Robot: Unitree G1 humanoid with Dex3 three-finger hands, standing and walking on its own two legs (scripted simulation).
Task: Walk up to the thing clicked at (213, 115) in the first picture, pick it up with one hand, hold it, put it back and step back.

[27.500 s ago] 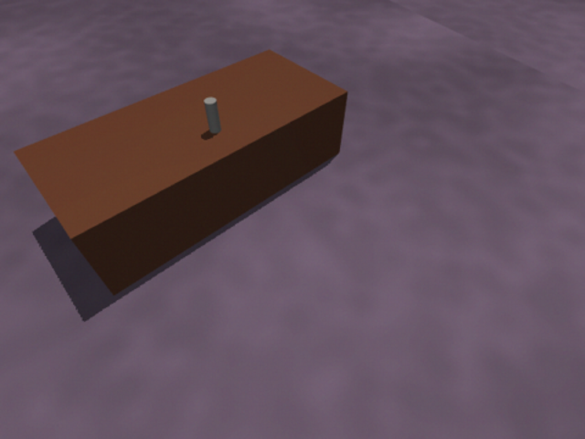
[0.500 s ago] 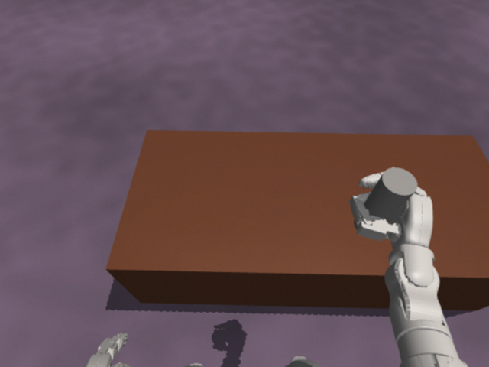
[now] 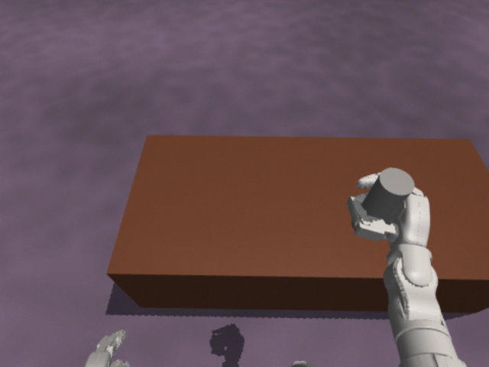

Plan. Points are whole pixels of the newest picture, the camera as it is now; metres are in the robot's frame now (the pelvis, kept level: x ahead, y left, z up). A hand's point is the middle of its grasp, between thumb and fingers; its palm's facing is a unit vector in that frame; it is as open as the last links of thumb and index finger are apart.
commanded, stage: hold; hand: right
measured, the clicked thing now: (379, 205) +0.35 -0.20 +0.07
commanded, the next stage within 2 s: crouch in 1.64 s
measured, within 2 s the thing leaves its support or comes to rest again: neither
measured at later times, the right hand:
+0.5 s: hand (369, 207) +0.35 -0.18 +0.06, palm faces +0.22 +0.97 +0.01, open 6.1 cm
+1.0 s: hand (370, 208) +0.35 -0.18 +0.07, palm faces +0.22 +0.97 +0.01, open 6.1 cm
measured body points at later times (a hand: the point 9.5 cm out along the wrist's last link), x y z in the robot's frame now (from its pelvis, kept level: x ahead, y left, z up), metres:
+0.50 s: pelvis +0.00 +0.00 +0.00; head +0.04 -0.01 +0.45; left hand +0.13 +0.24 -0.11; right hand +0.33 -0.24 +0.06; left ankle -0.01 +0.14 -0.70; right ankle +0.01 -0.14 -0.70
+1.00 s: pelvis +0.00 +0.00 +0.00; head +0.03 -0.01 +0.45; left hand +0.13 +0.24 -0.11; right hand +0.33 -0.24 +0.07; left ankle -0.01 +0.14 -0.70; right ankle +0.01 -0.14 -0.70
